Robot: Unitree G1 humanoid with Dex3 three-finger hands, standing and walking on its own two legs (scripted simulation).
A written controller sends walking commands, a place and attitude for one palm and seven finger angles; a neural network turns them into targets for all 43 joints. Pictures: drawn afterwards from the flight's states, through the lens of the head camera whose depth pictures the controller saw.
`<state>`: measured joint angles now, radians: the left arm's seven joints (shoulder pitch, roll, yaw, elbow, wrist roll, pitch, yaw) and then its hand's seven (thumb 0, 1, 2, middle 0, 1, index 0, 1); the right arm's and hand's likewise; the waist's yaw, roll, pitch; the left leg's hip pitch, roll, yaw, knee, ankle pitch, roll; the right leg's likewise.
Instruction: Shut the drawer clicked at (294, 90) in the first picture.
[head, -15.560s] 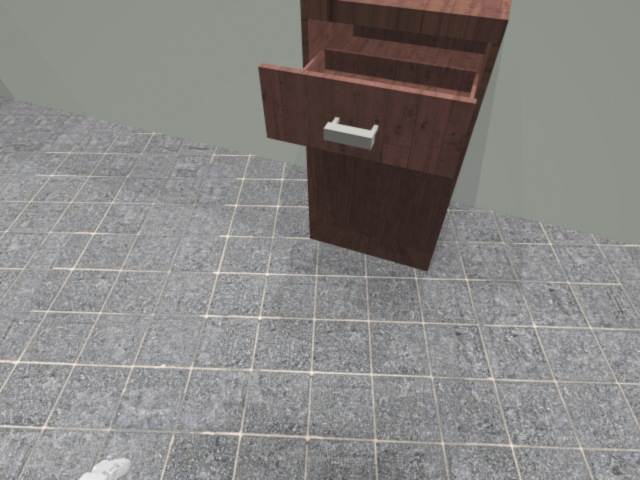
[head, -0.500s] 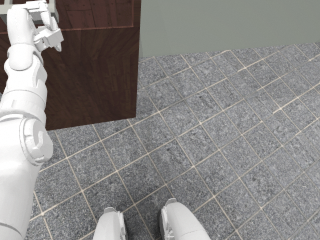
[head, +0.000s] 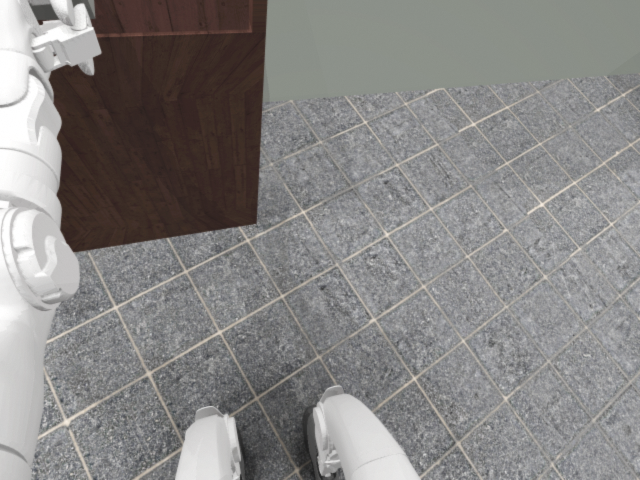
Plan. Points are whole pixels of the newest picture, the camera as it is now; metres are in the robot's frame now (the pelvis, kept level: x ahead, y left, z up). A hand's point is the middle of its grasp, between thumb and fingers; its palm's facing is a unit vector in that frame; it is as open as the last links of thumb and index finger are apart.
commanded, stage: pull the fist back off the drawer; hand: left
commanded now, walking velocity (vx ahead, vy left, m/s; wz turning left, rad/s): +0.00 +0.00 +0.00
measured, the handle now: out of the picture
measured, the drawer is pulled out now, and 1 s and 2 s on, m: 0.00 0.00 0.00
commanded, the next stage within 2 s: draw the hand back to the body in 0.50 s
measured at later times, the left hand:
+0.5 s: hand (80, 35) +0.59 +0.15 +0.11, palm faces +0.07 -1.00 -0.01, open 3.3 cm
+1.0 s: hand out of the picture +0.48 +0.19 +0.15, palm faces +0.08 -1.00 -0.03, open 3.3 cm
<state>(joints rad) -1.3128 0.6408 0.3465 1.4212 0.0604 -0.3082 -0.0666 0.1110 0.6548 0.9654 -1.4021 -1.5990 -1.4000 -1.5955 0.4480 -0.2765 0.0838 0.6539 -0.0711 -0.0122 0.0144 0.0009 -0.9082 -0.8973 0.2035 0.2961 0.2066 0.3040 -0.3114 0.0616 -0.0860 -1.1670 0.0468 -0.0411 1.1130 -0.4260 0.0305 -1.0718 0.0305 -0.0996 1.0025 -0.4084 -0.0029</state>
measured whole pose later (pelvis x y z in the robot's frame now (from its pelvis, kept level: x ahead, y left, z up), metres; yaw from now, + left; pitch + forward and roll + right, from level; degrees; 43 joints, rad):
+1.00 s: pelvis +0.08 +0.00 +0.06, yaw +0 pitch +14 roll -3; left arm -0.39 0.30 0.27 0.53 -0.19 -0.24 -0.13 0.02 0.90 0.90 -1.40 -1.60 -1.40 -1.60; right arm 0.35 -0.26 0.00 0.56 0.03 0.06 0.03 0.01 -0.91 -0.90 0.20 0.30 0.20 0.30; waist -0.07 0.05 -0.14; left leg -0.59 0.03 0.01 0.80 -0.44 0.02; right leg -0.53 0.03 -0.03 0.71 -0.41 0.00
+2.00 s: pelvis +0.04 -0.01 +0.09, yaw +2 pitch -5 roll -1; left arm 0.52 0.31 0.29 -0.44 -0.07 -0.09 0.09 0.02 0.90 0.90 -1.41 -1.60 -1.41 -1.59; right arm 0.18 -0.24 0.02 0.63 0.00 -0.08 -0.09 0.01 -0.91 -0.90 0.20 0.30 0.21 0.30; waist 0.07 0.09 0.03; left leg -0.10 0.01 0.01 0.43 -0.24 0.01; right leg -0.04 0.01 -0.04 0.37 -0.24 -0.01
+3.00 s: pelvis -0.06 +0.01 +0.07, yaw +4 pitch -1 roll -2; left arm 0.60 0.40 0.40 -0.59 -0.01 -0.27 0.13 0.02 0.89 0.90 -1.41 -1.60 -1.41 -1.59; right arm 0.22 -0.23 -0.01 0.56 0.00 -0.06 -0.08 0.01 -0.90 -0.90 0.20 0.30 0.21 0.30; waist -0.01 0.02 0.06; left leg -0.43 -0.01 0.00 0.59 -0.15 0.06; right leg -0.36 0.02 0.00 0.53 -0.15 0.02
